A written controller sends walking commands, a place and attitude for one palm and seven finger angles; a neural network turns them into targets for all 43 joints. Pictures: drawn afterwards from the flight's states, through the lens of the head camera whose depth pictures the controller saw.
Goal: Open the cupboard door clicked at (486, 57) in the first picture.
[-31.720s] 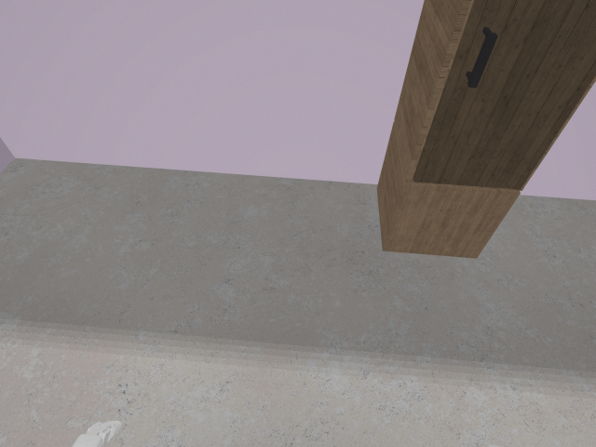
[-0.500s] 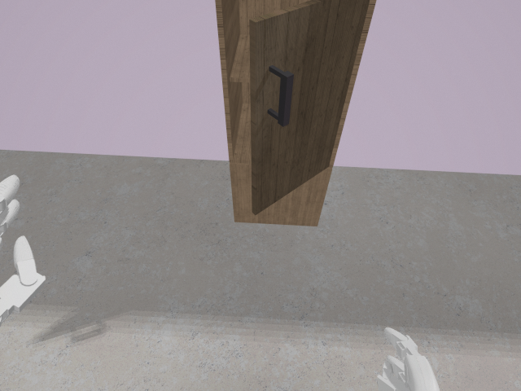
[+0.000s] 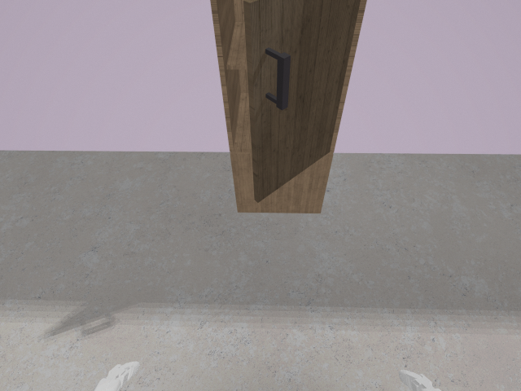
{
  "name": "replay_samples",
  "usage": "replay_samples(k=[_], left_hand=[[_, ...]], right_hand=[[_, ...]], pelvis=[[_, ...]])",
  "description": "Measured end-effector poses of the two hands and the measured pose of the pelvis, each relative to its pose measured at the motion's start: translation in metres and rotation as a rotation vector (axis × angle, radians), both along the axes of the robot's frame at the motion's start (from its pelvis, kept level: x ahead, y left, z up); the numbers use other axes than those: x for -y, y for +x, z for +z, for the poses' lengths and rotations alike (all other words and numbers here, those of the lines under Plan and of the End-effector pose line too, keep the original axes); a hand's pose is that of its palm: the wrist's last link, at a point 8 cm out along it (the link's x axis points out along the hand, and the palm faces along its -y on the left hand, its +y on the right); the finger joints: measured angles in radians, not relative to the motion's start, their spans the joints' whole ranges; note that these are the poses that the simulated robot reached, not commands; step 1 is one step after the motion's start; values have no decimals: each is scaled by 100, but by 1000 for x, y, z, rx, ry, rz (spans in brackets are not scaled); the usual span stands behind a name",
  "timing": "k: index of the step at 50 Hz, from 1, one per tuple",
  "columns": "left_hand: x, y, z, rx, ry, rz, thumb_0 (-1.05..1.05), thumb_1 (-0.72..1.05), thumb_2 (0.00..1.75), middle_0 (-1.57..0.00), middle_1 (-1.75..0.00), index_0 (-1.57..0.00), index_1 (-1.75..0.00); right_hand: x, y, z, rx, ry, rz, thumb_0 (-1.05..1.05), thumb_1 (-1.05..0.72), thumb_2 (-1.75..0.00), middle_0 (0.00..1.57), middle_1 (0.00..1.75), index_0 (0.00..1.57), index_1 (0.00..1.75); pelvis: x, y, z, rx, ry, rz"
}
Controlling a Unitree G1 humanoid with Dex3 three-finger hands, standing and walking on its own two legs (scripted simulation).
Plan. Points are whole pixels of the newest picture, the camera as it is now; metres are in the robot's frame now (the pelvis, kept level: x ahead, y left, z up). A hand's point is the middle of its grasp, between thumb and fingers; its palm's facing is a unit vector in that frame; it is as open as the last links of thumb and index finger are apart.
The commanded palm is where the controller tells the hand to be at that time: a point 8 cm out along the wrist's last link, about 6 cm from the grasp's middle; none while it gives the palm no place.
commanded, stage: let the arm hang, fingers relaxed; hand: left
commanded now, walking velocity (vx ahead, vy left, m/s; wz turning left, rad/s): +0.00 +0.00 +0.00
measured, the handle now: (276, 79) +0.71 -0.01 +0.10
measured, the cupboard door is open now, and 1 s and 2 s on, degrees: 43 43 43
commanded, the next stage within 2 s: look to check the result in 0.86 s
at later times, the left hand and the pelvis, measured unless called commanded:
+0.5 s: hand out of the picture +0.00 +0.17 -0.16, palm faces +0.03 -0.97 -0.25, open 7.4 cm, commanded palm none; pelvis +0.01 -0.02 +0.01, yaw +1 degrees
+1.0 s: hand out of the picture +0.03 +0.14 -0.16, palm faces +0.04 -0.98 -0.20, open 7.3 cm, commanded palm none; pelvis +0.03 -0.03 +0.01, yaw +1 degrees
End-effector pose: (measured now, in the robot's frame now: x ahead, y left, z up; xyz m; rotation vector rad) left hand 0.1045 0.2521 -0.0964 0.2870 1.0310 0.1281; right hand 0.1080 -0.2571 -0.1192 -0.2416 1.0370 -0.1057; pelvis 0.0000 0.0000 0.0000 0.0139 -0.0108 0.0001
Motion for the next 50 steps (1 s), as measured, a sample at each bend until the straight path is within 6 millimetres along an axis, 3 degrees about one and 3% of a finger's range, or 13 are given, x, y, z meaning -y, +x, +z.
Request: replay_samples(k=[3,5,9,14,18,24,34,50], left_hand=[[35,-47,-33,-176,-109,32,2,92,89,-20,-30,-20,-30],[38,-70,-41,-243,-115,88,1,97,89,-21,-30,-20,-30],[40,-106,-44,-348,-123,130,1,98,89,-21,-30,-20,-30],[35,-128,-35,-411,-91,166,1,95,89,-21,-30,-20,-30],[32,-128,-29,-420,-59,174,1,93,89,-21,-30,-20,-30],[35,-109,-25,-381,-43,164,1,92,90,-20,-30,-20,-30],[55,-73,-31,-307,-77,143,1,93,90,-20,-30,-20,-30],[66,-79,-31,-360,-95,163,1,92,90,-20,-30,-20,-30]], right_hand=[[6,-38,-1,-139,-23,-25,1,-91,-89,20,30,21,30],[8,-62,-1,-229,-34,-38,1,-91,-89,20,30,20,30],[7,-99,-3,-364,-32,-65,1,-91,-89,20,30,20,30],[-4,-120,-12,-426,14,-88,1,-91,-89,20,30,20,30],[-16,-121,-20,-425,60,-92,1,-91,-89,20,30,20,30],[-30,-112,-26,-401,112,-94,1,-91,-89,20,30,20,30],[-26,-101,-23,-381,109,-106,0,-91,-89,20,30,20,30],[-6,-93,-19,-413,69,-108,0,-91,-89,20,30,20,30]], pelvis=[[6,-1,3,4,-3,5],[11,-1,5,4,-6,13],[15,1,8,6,-16,24],[15,4,11,13,-17,24],[16,5,12,15,-13,19],[20,9,12,14,-8,12],[26,19,13,17,-5,9],[34,32,15,11,-6,14]])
